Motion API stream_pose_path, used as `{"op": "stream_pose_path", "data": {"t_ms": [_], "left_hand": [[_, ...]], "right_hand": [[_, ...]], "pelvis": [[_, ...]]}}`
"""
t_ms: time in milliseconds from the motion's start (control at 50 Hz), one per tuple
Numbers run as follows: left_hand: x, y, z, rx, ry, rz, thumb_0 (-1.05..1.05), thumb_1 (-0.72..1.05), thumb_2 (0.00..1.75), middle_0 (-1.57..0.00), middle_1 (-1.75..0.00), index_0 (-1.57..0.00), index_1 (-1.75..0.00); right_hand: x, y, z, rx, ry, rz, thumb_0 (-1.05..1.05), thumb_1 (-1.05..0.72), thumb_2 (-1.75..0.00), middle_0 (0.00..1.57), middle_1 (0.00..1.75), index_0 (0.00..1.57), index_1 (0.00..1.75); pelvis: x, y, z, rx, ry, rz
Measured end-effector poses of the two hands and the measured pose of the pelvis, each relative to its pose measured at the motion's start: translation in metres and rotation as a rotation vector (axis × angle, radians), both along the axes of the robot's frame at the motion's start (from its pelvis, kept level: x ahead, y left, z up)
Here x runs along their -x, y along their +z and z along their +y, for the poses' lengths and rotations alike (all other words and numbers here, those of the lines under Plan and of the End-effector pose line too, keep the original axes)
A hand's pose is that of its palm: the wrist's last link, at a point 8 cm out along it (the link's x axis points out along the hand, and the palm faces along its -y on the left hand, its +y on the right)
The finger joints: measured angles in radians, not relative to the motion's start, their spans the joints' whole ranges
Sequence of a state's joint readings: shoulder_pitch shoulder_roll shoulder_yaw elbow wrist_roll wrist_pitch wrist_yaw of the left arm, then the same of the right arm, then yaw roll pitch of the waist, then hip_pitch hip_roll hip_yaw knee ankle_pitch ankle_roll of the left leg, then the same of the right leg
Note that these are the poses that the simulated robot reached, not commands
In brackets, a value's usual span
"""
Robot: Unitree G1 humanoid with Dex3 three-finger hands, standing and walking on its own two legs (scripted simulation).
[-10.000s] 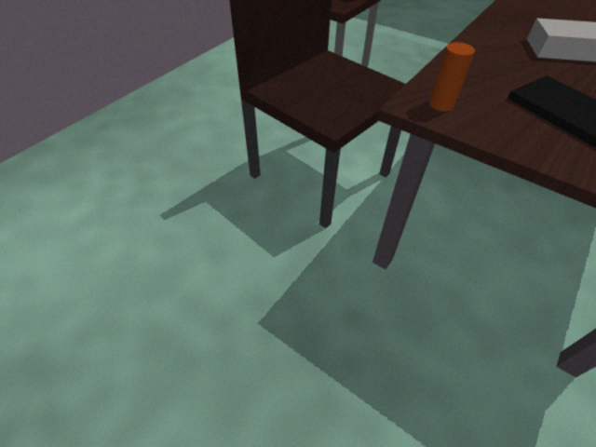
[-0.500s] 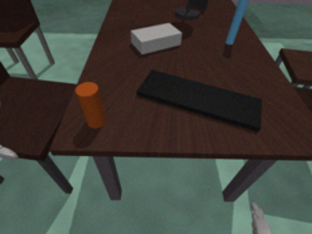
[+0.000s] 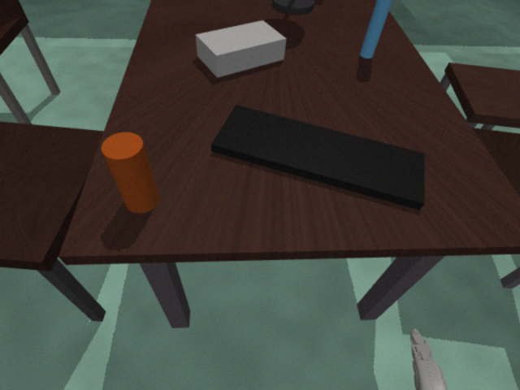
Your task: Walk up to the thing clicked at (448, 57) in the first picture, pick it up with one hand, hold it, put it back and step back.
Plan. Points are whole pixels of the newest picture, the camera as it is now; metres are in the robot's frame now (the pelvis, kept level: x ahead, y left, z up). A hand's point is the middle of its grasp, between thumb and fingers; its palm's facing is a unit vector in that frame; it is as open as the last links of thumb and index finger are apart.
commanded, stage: go down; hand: left
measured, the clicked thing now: (133, 175) +0.46 +0.23 +0.03
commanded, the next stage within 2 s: approach in 1.54 s
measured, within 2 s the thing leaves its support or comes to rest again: neither
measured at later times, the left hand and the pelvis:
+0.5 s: hand out of the picture +0.35 +0.40 +0.14, palm faces +0.26 -0.97 -0.02, open 17.7 cm; pelvis +0.00 +0.00 -0.01, yaw +0 degrees
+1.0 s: hand out of the picture +0.37 +0.42 +0.13, palm faces +0.27 -0.96 -0.03, open 17.7 cm; pelvis +0.01 +0.01 -0.02, yaw +0 degrees
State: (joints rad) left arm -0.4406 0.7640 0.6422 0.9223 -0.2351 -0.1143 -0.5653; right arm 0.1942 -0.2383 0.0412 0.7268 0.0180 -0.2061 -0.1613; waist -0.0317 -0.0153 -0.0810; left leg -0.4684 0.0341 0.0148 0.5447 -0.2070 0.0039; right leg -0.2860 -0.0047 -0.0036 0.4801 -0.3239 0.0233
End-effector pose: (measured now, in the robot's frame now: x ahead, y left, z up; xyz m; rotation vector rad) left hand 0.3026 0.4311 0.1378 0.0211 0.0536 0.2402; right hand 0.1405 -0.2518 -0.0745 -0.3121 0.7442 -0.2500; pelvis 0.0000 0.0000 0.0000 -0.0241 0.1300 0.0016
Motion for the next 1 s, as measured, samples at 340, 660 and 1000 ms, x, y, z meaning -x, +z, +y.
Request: {"op": "stream_pose_path", "data": {"t_ms": [340, 660, 1000], "left_hand": [[-0.007, 0.000, 0.011, 0.006, 0.012, -0.005, -0.01, -0.60, 0.08, -0.04, -0.04, -0.04, -0.05], [-0.020, 0.005, 0.021, 0.002, 0.028, -0.008, -0.01, -0.60, 0.08, -0.04, -0.04, -0.04, -0.05], [-0.035, -0.004, 0.031, 0.004, 0.031, 0.011, -0.01, -0.59, 0.08, -0.04, -0.05, -0.04, -0.06]], "right_hand": [[-0.010, -0.004, 0.001, 0.004, 0.003, 0.008, -0.01, 0.50, -0.06, 0.05, 0.05, 0.05, 0.05], [-0.002, -0.004, -0.002, 0.017, 0.002, 0.002, -0.01, 0.50, -0.06, 0.05, 0.05, 0.05, 0.05], [-0.006, -0.005, 0.005, 0.021, 0.011, -0.007, -0.01, 0.52, -0.06, 0.05, 0.05, 0.05, 0.05]], "pelvis": [[-0.005, -0.004, 0.002, 0.004, 0.006, 0.030], [-0.001, -0.009, 0.000, 0.013, 0.004, 0.062], [-0.008, -0.016, 0.006, 0.021, 0.000, 0.110]]}}
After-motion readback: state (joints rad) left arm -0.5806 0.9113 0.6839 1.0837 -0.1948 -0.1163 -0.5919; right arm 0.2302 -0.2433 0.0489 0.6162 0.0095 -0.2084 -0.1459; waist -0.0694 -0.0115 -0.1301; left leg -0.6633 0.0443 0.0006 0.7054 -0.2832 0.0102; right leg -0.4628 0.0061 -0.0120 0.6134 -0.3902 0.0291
